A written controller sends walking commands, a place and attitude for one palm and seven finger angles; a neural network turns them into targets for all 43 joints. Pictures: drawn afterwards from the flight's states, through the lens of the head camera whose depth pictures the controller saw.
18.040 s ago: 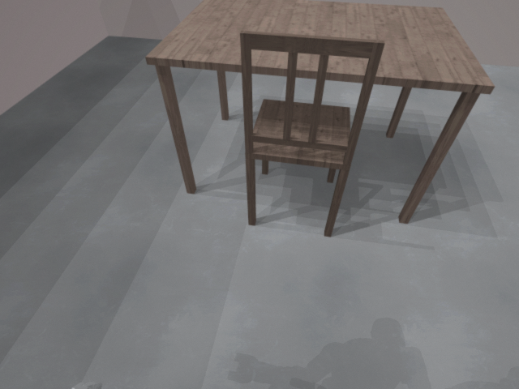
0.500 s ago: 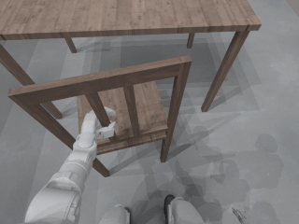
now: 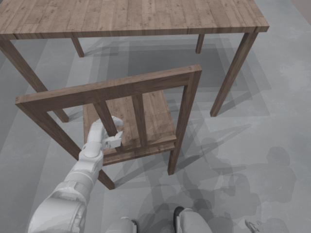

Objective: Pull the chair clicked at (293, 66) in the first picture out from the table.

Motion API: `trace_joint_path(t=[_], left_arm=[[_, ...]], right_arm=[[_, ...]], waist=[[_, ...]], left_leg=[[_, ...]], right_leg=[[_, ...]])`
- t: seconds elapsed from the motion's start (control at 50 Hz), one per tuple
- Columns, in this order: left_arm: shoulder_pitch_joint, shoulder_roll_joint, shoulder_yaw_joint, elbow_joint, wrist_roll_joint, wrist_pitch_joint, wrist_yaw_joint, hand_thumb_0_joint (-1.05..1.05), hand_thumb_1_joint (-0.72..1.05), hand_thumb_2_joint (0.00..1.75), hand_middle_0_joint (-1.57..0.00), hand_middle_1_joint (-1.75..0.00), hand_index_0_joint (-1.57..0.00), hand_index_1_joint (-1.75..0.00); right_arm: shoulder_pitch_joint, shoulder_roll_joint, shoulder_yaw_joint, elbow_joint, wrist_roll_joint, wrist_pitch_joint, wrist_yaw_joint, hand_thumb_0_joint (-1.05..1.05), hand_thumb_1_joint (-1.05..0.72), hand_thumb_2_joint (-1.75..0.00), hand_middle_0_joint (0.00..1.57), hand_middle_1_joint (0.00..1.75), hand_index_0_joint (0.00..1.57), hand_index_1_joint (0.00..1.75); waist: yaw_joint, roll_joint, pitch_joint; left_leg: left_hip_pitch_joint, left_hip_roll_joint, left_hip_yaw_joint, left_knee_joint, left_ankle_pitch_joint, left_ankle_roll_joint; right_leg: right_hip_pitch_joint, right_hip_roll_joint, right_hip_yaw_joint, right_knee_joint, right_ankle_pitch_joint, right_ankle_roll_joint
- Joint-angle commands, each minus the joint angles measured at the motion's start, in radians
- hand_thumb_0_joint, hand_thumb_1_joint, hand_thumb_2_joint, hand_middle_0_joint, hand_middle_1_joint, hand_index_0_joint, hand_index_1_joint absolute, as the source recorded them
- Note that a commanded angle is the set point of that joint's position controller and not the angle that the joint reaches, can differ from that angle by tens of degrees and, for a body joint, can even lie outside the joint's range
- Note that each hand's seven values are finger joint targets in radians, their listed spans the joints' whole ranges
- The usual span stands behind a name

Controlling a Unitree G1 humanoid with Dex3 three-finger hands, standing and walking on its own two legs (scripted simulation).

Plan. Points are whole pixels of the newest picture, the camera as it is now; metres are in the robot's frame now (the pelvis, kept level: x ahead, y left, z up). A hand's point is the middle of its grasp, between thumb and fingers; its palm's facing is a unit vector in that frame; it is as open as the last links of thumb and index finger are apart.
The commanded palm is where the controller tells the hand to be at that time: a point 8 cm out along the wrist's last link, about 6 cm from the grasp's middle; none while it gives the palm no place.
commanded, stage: step backward, pulling the chair out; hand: left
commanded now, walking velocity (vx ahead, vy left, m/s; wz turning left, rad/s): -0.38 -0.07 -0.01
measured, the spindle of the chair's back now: (111, 129) +0.40 +0.13 -0.05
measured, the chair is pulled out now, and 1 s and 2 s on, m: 0.31 0.40 0.50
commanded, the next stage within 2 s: stop walking, hand still on the chair in 1.86 s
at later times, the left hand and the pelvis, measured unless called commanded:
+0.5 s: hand (113, 151) +0.33 +0.12 -0.05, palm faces -0.06 -0.98 -0.21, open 5.7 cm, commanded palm +0.35 +0.17 -0.04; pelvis -0.04 +0.01 +0.00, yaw -2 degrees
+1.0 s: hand (110, 169) +0.28 +0.12 -0.05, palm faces -0.05 -0.97 -0.23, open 5.8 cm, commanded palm +0.30 +0.17 -0.04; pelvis -0.09 +0.00 -0.01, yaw -3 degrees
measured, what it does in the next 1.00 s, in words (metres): steps on the spot: left foot, then right foot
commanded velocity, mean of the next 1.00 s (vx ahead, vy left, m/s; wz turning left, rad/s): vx -0.38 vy -0.02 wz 0.02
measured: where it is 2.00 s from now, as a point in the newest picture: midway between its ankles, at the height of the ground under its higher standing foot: outside the picture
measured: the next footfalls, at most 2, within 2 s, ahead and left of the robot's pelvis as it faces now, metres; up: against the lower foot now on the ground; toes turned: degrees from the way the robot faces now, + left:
left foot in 0.40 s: -0.07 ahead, +0.13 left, +0.00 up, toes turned -4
right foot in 0.54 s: +0.06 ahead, -0.14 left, +0.00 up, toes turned -4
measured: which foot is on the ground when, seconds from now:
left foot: down 0.00-0.28, up 0.30-0.38, down 0.40-1.00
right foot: down 0.00-0.44, up 0.46-0.52, down 0.54-1.00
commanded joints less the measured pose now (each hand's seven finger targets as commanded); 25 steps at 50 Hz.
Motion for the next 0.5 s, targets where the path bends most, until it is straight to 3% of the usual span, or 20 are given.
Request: trace_joint_path(t=[0.0,0.02,0.04,0.06,0.1,0.12,0.16,0.2,0.26,0.3,0.32,0.34,0.36,0.4,0.42,0.44,0.46,0.48], left_arm=[[-0.373,0.181,-0.012,-0.270,0.005,-0.066,0.006,0.00,0.90,0.90,-0.50,-1.45,-0.50,-1.45],[-0.380,0.164,-0.021,-0.272,0.008,-0.069,0.006,0.00,0.90,0.90,-0.50,-1.45,-0.50,-1.45],[-0.415,0.155,-0.030,-0.309,0.012,-0.069,0.006,0.00,0.90,0.90,-0.50,-1.45,-0.50,-1.45],[-0.426,0.163,-0.008,-0.304,0.011,-0.073,0.010,0.00,0.90,0.90,-0.50,-1.45,-0.50,-1.45],[-0.401,0.176,0.008,-0.262,0.014,-0.078,0.005,0.00,0.90,0.90,-0.50,-1.45,-0.50,-1.45],[-0.405,0.176,0.000,-0.255,0.018,-0.083,0.000,0.00,0.90,0.90,-0.50,-1.45,-0.50,-1.45],[-0.402,0.176,-0.017,-0.257,0.028,-0.086,-0.006,0.00,0.90,0.90,-0.50,-1.45,-0.50,-1.45],[-0.389,0.229,0.022,-0.251,0.019,-0.097,0.004,0.00,0.90,0.90,-0.50,-1.45,-0.50,-1.45],[-0.342,0.279,0.040,-0.218,0.011,-0.087,0.009,0.00,0.90,0.90,-0.50,-1.45,-0.50,-1.45],[-0.344,0.264,0.040,-0.221,0.016,-0.072,0.007,0.00,0.90,0.90,-0.50,-1.45,-0.50,-1.45],[-0.355,0.252,0.043,-0.225,0.016,-0.064,0.005,0.00,0.90,0.90,-0.50,-1.45,-0.50,-1.45],[-0.341,0.248,0.042,-0.214,0.009,-0.055,0.005,0.00,0.90,0.90,-0.50,-1.45,-0.50,-1.45],[-0.353,0.243,0.045,-0.226,0.009,-0.054,0.005,0.00,0.90,0.90,-0.50,-1.45,-0.50,-1.45],[-0.374,0.199,0.021,-0.259,0.008,-0.062,0.004,0.00,0.90,0.90,-0.50,-1.45,-0.50,-1.45],[-0.400,0.168,-0.006,-0.286,0.012,-0.066,0.000,0.00,0.90,0.90,-0.50,-1.45,-0.50,-1.45],[-0.438,0.169,-0.006,-0.319,0.018,-0.067,0.000,0.00,0.90,0.90,-0.50,-1.45,-0.50,-1.45],[-0.447,0.164,0.000,-0.310,0.017,-0.069,0.002,0.00,0.90,0.90,-0.50,-1.45,-0.50,-1.45],[-0.422,0.179,0.021,-0.278,0.017,-0.072,0.003,0.00,0.90,0.90,-0.50,-1.45,-0.50,-1.45]], right_arm=[[0.042,-0.141,-0.046,-0.117,-0.006,-0.022,-0.013,0.00,-0.90,-0.90,0.20,0.30,0.20,0.30],[0.038,-0.141,-0.055,-0.135,-0.012,-0.015,-0.007,0.00,-0.90,-0.90,0.20,0.30,0.20,0.30],[0.020,-0.135,-0.049,-0.150,-0.020,-0.009,-0.010,0.00,-0.90,-0.90,0.20,0.30,0.20,0.30],[0.023,-0.129,-0.048,-0.140,-0.017,-0.010,-0.013,0.00,-0.90,-0.90,0.20,0.30,0.20,0.30],[0.062,-0.128,-0.053,-0.110,-0.015,-0.013,-0.012,0.00,-0.90,-0.90,0.20,0.30,0.20,0.30],[0.063,-0.126,-0.057,-0.108,-0.014,-0.015,-0.009,0.00,-0.90,-0.90,0.20,0.30,0.20,0.30],[0.046,-0.123,-0.056,-0.116,-0.019,-0.015,-0.003,0.00,-0.90,-0.90,0.20,0.30,0.20,0.30],[0.060,-0.129,-0.066,-0.107,-0.009,-0.017,-0.011,0.00,-0.90,-0.90,0.20,0.30,0.20,0.30],[0.088,-0.113,-0.062,-0.083,0.000,-0.028,-0.010,0.00,-0.90,-0.90,0.20,0.30,0.20,0.30],[0.066,-0.108,-0.047,-0.087,-0.005,-0.030,-0.006,0.00,-0.90,-0.90,0.20,0.30,0.20,0.30],[0.068,-0.105,-0.036,-0.085,-0.007,-0.031,-0.005,0.00,-0.90,-0.90,0.20,0.30,0.20,0.30],[0.069,-0.118,-0.031,-0.076,-0.007,-0.032,-0.009,0.00,-0.90,-0.90,0.20,0.30,0.20,0.30],[0.078,-0.123,-0.028,-0.074,-0.008,-0.033,-0.013,0.00,-0.90,-0.90,0.20,0.30,0.20,0.30],[0.049,-0.149,-0.047,-0.105,-0.012,-0.025,-0.015,0.00,-0.90,-0.90,0.20,0.30,0.20,0.30],[0.045,-0.142,-0.055,-0.127,-0.019,-0.017,-0.004,0.00,-0.90,-0.90,0.20,0.30,0.20,0.30],[0.024,-0.133,-0.051,-0.141,-0.030,-0.010,-0.003,0.00,-0.90,-0.90,0.20,0.30,0.20,0.30],[0.034,-0.122,-0.046,-0.130,-0.028,-0.010,-0.004,0.00,-0.90,-0.90,0.20,0.30,0.20,0.30],[0.055,-0.125,-0.050,-0.109,-0.025,-0.014,-0.002,0.00,-0.90,-0.90,0.20,0.30,0.20,0.30]], waist=[[0.065,0.097,-0.473],[0.074,0.142,-0.449],[0.073,0.232,-0.417],[0.079,0.227,-0.424],[0.067,0.119,-0.497],[0.060,0.083,-0.498],[0.061,0.143,-0.408],[0.064,0.064,-0.463],[0.057,-0.145,-0.505],[0.064,-0.142,-0.495],[0.059,-0.172,-0.493],[0.054,-0.159,-0.465],[0.051,-0.133,-0.472],[0.071,0.097,-0.476],[0.073,0.201,-0.482],[0.074,0.298,-0.444],[0.075,0.266,-0.446],[0.076,0.170,-0.463]], left_leg=[[0.140,0.178,-0.111,-0.234,0.187,0.064],[0.073,0.228,-0.132,-0.277,0.086,0.090],[0.002,0.252,-0.160,-0.312,0.059,0.116],[0.008,0.266,-0.176,-0.274,0.188,0.131],[0.149,0.249,-0.136,-0.138,0.491,0.115],[0.142,0.230,-0.111,-0.111,0.486,0.087],[0.031,0.213,-0.111,-0.154,0.306,0.058],[0.033,0.168,-0.075,-0.090,0.171,0.046],[0.136,0.018,0.008,0.117,-0.092,-0.005],[0.112,-0.002,-0.030,0.201,-0.153,-0.003],[0.114,0.005,-0.044,0.150,-0.146,0.000],[0.140,0.018,-0.049,0.033,-0.094,0.005],[0.168,0.048,-0.056,-0.112,0.031,0.015],[0.159,0.202,-0.155,-0.240,0.299,0.076],[0.114,0.258,-0.180,-0.267,0.256,0.104],[0.058,0.281,-0.204,-0.286,0.255,0.134],[0.083,0.291,-0.213,-0.237,0.396,0.146],[0.172,0.283,-0.199,-0.147,0.585,0.143]], right_leg=[[0.246,-0.068,0.065,-0.011,-0.090,0.008],[0.265,-0.034,0.050,0.057,-0.221,0.007],[0.267,-0.012,0.041,0.138,-0.249,0.002],[0.268,-0.010,0.045,0.165,-0.195,-0.006],[0.292,-0.029,0.057,0.082,0.042,-0.004],[0.309,-0.054,0.074,0.055,0.136,-0.011],[0.292,-0.081,0.103,0.070,0.068,-0.032],[0.290,-0.106,0.154,0.014,0.025,-0.045],[0.181,-0.276,0.296,-0.241,-0.078,-0.102],[0.198,-0.300,0.285,-0.271,-0.078,-0.125],[0.227,-0.286,0.242,-0.245,-0.026,-0.121],[0.221,-0.254,0.189,-0.208,0.010,-0.100],[0.232,-0.198,0.137,-0.146,0.009,-0.058],[0.241,-0.049,0.059,0.044,-0.031,0.007],[0.262,-0.021,0.042,0.126,-0.150,0.006],[0.247,-0.010,0.045,0.196,-0.215,0.001],[0.243,-0.011,0.046,0.192,-0.202,-0.006],[0.241,-0.018,0.060,0.119,-0.078,-0.011]])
